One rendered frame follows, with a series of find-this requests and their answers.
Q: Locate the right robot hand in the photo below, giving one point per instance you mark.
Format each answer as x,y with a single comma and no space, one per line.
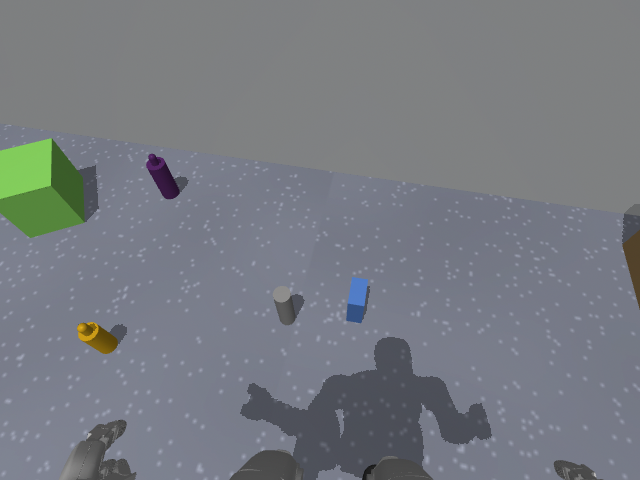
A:
571,471

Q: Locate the left robot hand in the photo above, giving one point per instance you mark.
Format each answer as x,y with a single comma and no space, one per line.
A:
86,460

